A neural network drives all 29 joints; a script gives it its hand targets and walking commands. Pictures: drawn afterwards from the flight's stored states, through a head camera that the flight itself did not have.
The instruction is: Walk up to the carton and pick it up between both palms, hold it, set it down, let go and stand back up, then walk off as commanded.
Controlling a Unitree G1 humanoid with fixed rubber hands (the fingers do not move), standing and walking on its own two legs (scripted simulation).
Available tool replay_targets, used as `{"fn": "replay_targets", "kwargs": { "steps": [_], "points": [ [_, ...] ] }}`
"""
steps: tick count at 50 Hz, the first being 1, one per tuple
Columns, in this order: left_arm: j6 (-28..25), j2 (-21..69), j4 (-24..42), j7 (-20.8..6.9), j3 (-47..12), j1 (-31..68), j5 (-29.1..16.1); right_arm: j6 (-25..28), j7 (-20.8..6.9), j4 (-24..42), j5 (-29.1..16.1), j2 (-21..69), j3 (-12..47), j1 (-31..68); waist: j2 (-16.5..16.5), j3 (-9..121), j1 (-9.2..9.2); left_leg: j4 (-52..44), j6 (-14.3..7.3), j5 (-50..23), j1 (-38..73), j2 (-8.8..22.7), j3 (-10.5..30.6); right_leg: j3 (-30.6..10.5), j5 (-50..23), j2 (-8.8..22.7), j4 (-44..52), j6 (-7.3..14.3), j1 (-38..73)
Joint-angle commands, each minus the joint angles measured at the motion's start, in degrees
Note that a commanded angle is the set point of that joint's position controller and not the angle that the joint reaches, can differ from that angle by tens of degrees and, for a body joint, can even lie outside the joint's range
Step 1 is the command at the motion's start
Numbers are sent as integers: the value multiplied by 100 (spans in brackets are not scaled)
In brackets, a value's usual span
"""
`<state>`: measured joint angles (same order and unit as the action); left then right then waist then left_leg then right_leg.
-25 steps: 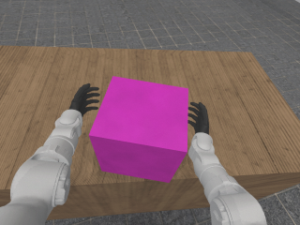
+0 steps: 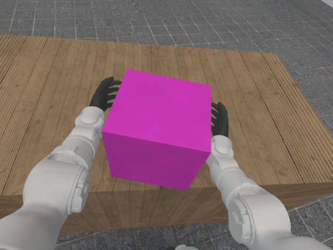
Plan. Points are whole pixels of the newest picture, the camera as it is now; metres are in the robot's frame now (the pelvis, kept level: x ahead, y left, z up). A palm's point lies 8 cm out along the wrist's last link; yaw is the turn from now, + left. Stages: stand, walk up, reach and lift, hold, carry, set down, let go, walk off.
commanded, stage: reach and lift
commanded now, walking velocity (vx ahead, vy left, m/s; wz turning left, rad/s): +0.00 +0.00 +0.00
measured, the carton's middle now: (158, 133) +0.40 -0.04 +0.01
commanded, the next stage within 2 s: none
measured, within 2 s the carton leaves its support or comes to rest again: neither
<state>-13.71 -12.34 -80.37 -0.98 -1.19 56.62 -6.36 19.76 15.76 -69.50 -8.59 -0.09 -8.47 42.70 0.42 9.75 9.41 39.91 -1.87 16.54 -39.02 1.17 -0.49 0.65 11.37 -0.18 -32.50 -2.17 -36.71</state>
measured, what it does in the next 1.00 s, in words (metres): stands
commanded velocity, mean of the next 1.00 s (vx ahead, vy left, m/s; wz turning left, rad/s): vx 0.00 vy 0.00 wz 0.00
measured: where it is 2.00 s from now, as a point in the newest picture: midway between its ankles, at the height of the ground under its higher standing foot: outside the picture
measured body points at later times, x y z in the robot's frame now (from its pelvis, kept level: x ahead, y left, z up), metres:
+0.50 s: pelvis +0.01 -0.01 +0.01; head +0.07 +0.02 +0.46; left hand +0.47 +0.11 +0.06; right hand +0.38 -0.19 +0.05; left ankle +0.02 +0.09 -0.72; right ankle +0.04 -0.15 -0.72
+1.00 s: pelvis +0.04 -0.01 +0.03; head +0.10 +0.02 +0.48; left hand +0.47 +0.12 +0.06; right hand +0.38 -0.19 +0.05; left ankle +0.02 +0.09 -0.72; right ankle +0.04 -0.15 -0.72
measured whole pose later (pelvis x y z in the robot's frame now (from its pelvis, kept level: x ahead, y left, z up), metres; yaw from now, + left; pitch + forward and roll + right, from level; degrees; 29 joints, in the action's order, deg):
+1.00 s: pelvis +0.04 -0.01 +0.03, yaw +1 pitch +6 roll -2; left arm -11.8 -4.1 -61.5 -9.0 23.5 43.4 24.2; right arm 30.7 13.9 -59.3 16.3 7.8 -27.4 29.7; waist 2.6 -0.3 5.2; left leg 21.6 -0.6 12.2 -15.6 1.5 -0.6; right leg 2.3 5.4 -0.4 -11.0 -1.0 -11.7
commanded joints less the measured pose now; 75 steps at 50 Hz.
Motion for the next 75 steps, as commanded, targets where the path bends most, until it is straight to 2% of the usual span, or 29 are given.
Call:
{"fn": "replay_targets", "kwargs": {
  "steps": [1, 3, 7, 10, 11, 18, 19, 20, 22, 26, 32, 34, 36, 41, 42, 45, 46, 48, 50, 51, 52, 54, 58, 60, 66, 70, 73, 74, 75],
  "points": [
    [-36, -126, 330, 127, 30, 1933, 185, 35, 30, 508, 8, -87, 61, 2014, -799, 2379, -118, -547, 421, -344, 1787, 17, 259, 329, -325, -196, 156, 239, 460],
    [49, -5, 210, 72, 184, 1643, 275, 152, 87, 571, -57, 19, 232, 1917, -722, 2498, -256, -276, 530, -1266, 1967, -38, 136, 331, -997, -210, 160, 275, 653],
    [-97, 159, 874, -14, 286, 1819, 487, 336, 141, 570, -45, 258, 224, 1819, -914, 2671, -140, -51, 618, -2127, 2288, -60, 21, 353, -1475, -276, 234, 284, 790],
    [-137, 384, 1247, -86, 519, 1534, 571, 498, 190, 836, 215, 456, 114, 1657, -758, 2584, -96, -72, 656, -2600, 2369, -103, -26, 375, -1914, -296, 281, 212, 1011],
    [-159, 337, 1125, -140, 609, 1667, 620, 515, 197, 705, 317, 495, 25, 1720, -554, 2448, 11, -83, 630, -2475, 2217, -127, -99, 336, -1978, -252, 308, 212, 1115],
    [-153, 1057, 1075, -523, 1003, 1251, 1454, 667, -15, 615, 1161, 1466, -110, 1249, -292, 1599, -95, -637, 409, -1726, 2203, -167, -232, 378, -1538, -162, 701, 154, 1743],
    [-202, 1107, 1014, -543, 1056, 1388, 1530, 708, -10, 542, 1387, 1613, -287, 1288, -306, 1728, 16, -672, 406, -1579, 2099, -173, -218, 352, -1474, -123, 723, 157, 1748],
    [-249, 1327, 1144, -590, 1158, 1439, 1678, 779, -93, 810, 1563, 1860, -196, 1330, -313, 1852, -201, -668, 403, -1639, 2090, -202, -273, 382, -1477, -141, 661, 156, 1825],
    [-286, 1968, 1224, -674, 1156, 1598, 1920, 807, -283, 782, 1963, 2447, -435, 1391, -339, 1909, -36, -871, 393, -1514, 2215, -180, -245, 407, -1235, -87, 861, 181, 1732],
    [-201, 3464, 777, -1041, 1549, 1639, 2934, 833, -810, 684, 2933, 3779, -718, 1784, -462, 1345, -372, -1266, 349, -1072, 2403, -179, -309, 479, -779, -84, 1201, 209, 2003],
    [-208, 3778, 902, -1078, 1588, 1014, 3186, 972, -950, 548, 3448, 3926, -714, 1072, -528, 1097, -364, -1605, 501, -1809, 2903, -156, -356, 617, -1580, -203, 1525, 223, 2621],
    [-137, 3770, 921, -1066, 1573, 980, 3314, 1018, -941, 557, 3490, 3743, -726, 1067, -687, 1010, -392, -1642, 590, -2255, 3081, -125, -384, 572, -1756, -246, 1609, 245, 2609],
    [-91, 3772, 1115, -1035, 1630, 691, 3311, 996, -936, 522, 3509, 3738, -567, 906, -532, 781, -462, -1680, 592, -2359, 3085, -124, -339, 632, -1788, -275, 1678, 228, 2810],
    [-105, 3937, 1446, -1036, 1410, 464, 3244, 1190, -824, 653, 3336, 3914, -249, 776, -365, 881, -344, -1642, 650, -3077, 3210, -132, -388, 601, -2634, -299, 1711, 218, 3119],
    [-38, 4010, 1421, -1041, 1460, 351, 3262, 1177, -814, 685, 3296, 3874, -210, 786, -400, 792, -470, -1712, 619, -2959, 3029, -159, -341, 587, -2502, -296, 1757, 183, 3219],
    [79, 4044, 1632, -1091, 1411, 85, 3308, 1222, -723, 526, 3184, 3876, -156, 466, -418, 542, -419, -1719, 622, -3201, 3200, -131, -378, 555, -2652, -317, 1899, 172, 3276],
    [90, 4040, 1675, -1104, 1359, 203, 3257, 1237, -705, 512, 3202, 3848, -207, 568, -427, 529, -329, -1759, 617, -3042, 3224, -122, -365, 612, -2440, -340, 1931, 176, 3243],
    [36, 3932, 1822, -1117, 1331, 139, 3150, 1223, -663, 616, 3193, 3898, -138, 391, -239, 466, -381, -1902, 523, -2637, 2959, -161, -410, 585, -2367, -244, 1924, 138, 3430],
    [101, 3929, 1891, -1129, 1509, 129, 3314, 1257, -671, 732, 3198, 3892, -154, 621, -260, 521, -577, -1965, 461, -2459, 2957, -189, -476, 574, -2192, -232, 1965, 124, 3481],
    [134, 4070, 1856, -1120, 1460, 32, 3330, 1270, -628, 625, 3238, 3797, -186, 423, -327, 481, -428, -2003, 483, -2481, 2945, -159, -400, 648, -2173, -240, 1980, 134, 3378],
    [121, 3957, 2035, -1122, 1394, 138, 3242, 1313, -611, 772, 3233, 3814, -139, 541, -276, 658, -520, -1965, 488, -2429, 3018, -151, -440, 649, -2033, -275, 1998, 130, 3280],
    [142, 4005, 1980, -1129, 1423, -28, 3287, 1305, -569, 623, 3177, 3789, -124, 247, -233, 500, -409, -1970, 472, -2562, 2976, -149, -439, 653, -2346, -200, 1991, 125, 3360],
    [272, 3964, 2038, -1138, 1530, 59, 3416, 1344, -497, 689, 3148, 3795, -199, 542, -391, 562, -551, -1947, 449, -2317, 2870, -151, -498, 639, -1985, -228, 2058, 166, 3269],
    [286, 3947, 2096, -1127, 1450, 226, 3421, 1299, -498, 539, 3175, 3704, -256, 463, -349, 495, -432, -2021, 436, -2171, 2895, -118, -452, 622, -1801, -241, 2111, 153, 3204],
    [424, 3884, 2111, -1175, 1599, 158, 3382, 1236, -466, 809, 3196, 3769, -224, 568, -247, 464, -544, -2082, 309, -1754, 2700, -177, -500, 549, -1834, -146, 2065, 71, 3368],
    [437, 4009, 2380, -1117, 1352, 176, 3287, 1296, -411, 784, 3043, 3732, -205, 531, -367, 698, -451, -2051, 380, -2148, 2899, -148, -477, 594, -1938, -189, 2086, 82, 3169],
    [462, 3867, 2332, -1086, 1370, 188, 3325, 1326, -451, 1035, 2961, 3751, -41, 694, -368, 783, -677, -1964, 380, -2134, 2921, -162, -528, 565, -1663, -252, 2120, 105, 3118],
    [429, 4088, 2430, -1070, 1183, 216, 3227, 1350, -449, 1012, 2913, 3758, -16, 686, -367, 975, -487, -1954, 390, -2198, 2891, -162, -479, 569, -1934, -243, 2062, 105, 3163],
    [415, 4027, 2406, -1029, 1316, 221, 3246, 1335, -434, 876, 2947, 3706, -58, 674, -413, 926, -578, -1971, 427, -2390, 2944, -143, -452, 570, -2011, -246, 2028, 129, 3173]
  ]
}}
